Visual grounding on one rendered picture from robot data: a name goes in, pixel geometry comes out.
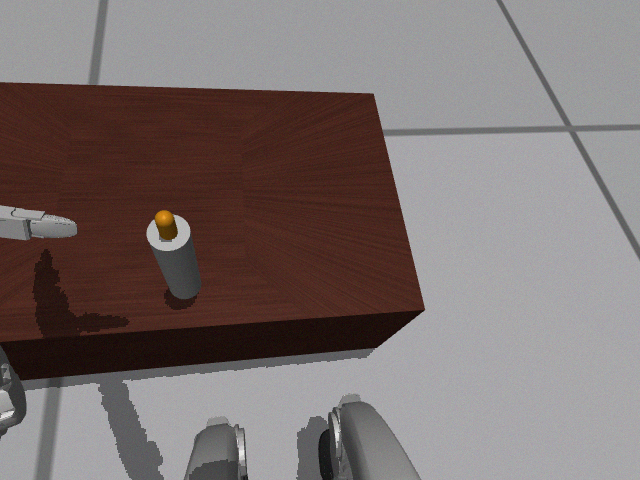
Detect bottle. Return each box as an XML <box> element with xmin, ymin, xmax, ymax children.
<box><xmin>146</xmin><ymin>210</ymin><xmax>201</xmax><ymax>299</ymax></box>

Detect left robot arm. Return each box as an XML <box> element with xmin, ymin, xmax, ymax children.
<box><xmin>0</xmin><ymin>346</ymin><xmax>27</xmax><ymax>439</ymax></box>

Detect right robot foot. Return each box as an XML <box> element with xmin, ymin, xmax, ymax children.
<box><xmin>318</xmin><ymin>429</ymin><xmax>334</xmax><ymax>480</ymax></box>

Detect left robot hand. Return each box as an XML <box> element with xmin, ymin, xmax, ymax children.
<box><xmin>0</xmin><ymin>205</ymin><xmax>78</xmax><ymax>240</ymax></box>

